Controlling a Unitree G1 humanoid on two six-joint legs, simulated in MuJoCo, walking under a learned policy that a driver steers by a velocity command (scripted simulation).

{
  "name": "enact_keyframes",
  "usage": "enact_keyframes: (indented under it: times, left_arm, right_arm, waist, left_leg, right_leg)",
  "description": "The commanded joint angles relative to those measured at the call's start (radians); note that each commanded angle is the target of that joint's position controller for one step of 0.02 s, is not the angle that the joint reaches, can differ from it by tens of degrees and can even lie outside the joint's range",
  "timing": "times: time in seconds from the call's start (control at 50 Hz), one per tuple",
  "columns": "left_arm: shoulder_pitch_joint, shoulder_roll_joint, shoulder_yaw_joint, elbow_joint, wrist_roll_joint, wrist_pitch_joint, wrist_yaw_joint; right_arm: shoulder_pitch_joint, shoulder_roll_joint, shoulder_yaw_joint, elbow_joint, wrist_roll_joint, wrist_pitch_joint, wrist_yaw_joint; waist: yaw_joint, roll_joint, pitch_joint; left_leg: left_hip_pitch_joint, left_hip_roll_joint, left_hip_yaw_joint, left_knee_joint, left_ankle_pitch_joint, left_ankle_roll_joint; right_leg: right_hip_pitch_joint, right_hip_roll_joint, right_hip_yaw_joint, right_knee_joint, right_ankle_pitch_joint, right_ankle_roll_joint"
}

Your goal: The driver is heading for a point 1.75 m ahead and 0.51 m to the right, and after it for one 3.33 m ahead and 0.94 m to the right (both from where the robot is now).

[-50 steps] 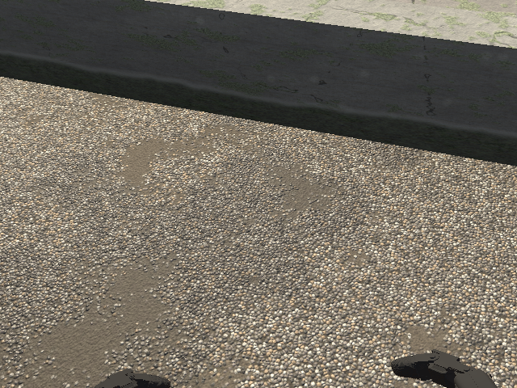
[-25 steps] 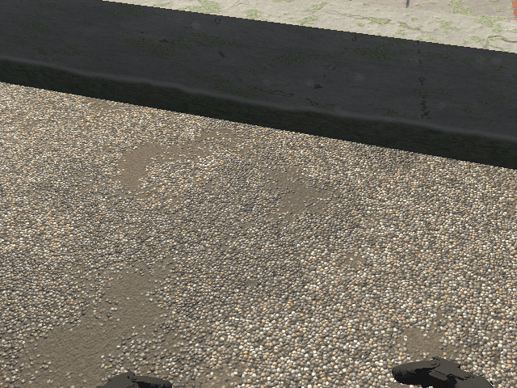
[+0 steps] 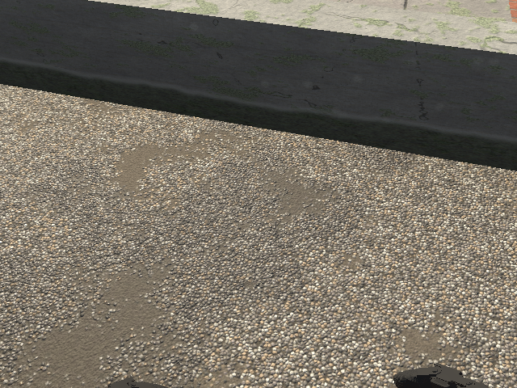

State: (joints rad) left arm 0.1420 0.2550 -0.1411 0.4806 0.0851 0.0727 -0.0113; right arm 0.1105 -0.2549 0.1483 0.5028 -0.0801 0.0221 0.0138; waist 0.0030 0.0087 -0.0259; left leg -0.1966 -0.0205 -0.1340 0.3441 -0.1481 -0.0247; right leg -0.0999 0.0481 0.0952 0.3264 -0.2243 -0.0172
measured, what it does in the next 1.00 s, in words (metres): stands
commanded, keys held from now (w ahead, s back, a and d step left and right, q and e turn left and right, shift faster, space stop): w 1.00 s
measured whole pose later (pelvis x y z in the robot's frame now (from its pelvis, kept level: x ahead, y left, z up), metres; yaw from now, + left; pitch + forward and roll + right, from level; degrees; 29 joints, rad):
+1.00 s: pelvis +0.00 +0.00 +0.00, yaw +0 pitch +0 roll +0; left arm 0.15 0.25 -0.14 0.49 0.09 0.08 -0.01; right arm 0.13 -0.25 0.15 0.51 -0.09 0.02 0.01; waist 0.00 0.01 -0.03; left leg -0.19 -0.01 -0.13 0.32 -0.14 -0.03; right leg -0.09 0.05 0.10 0.30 -0.21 -0.02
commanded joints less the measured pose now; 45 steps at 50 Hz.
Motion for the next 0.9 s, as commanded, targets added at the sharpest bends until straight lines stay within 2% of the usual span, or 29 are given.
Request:
enact_keyframes:
  times: [0.02, 0.7, 0.72, 0.74, 0.9]
  left_arm:
    - [-0.080, 0.090, 0.032, -0.095, 0.000, -0.017, 0.003]
    - [-0.072, 0.088, 0.032, -0.085, 0.001, -0.015, 0.004]
    - [-0.072, 0.080, 0.028, -0.087, 0.005, -0.013, 0.001]
    - [-0.070, 0.082, 0.029, -0.086, 0.005, -0.012, -0.001]
    - [-0.067, 0.085, 0.029, -0.084, 0.005, -0.013, -0.001]
  right_arm:
    - [-0.092, -0.085, -0.031, -0.098, 0.000, -0.018, -0.003]
    - [-0.078, -0.084, -0.032, -0.092, 0.000, -0.016, -0.005]
    - [-0.074, -0.078, -0.028, -0.091, -0.008, -0.016, -0.005]
    - [-0.074, -0.076, -0.027, -0.091, -0.008, -0.017, -0.005]
    - [-0.069, -0.080, -0.028, -0.087, -0.005, -0.017, -0.006]
  waist:
    - [0.000, -0.002, -0.075]
    - [-0.001, -0.002, -0.072]
    - [-0.001, 0.010, -0.074]
    - [-0.001, 0.008, -0.074]
    - [-0.001, -0.005, -0.071]
  left_leg:
    - [0.023, 0.081, -0.056, -0.029, 0.174, 0.038]
    - [0.031, 0.082, -0.052, -0.039, 0.177, 0.036]
    - [0.030, 0.081, -0.050, -0.042, 0.185, 0.040]
    - [0.030, 0.081, -0.051, -0.042, 0.187, 0.041]
    - [0.032, 0.081, -0.051, -0.046, 0.179, 0.041]
  right_leg:
    - [0.018, -0.098, 0.088, -0.045, 0.142, -0.019]
    - [0.022, -0.095, 0.093, -0.056, 0.155, -0.021]
    - [0.026, -0.095, 0.097, -0.056, 0.162, -0.020]
    - [0.027, -0.095, 0.096, -0.057, 0.163, -0.019]
    - [0.023, -0.094, 0.096, -0.060, 0.157, -0.018]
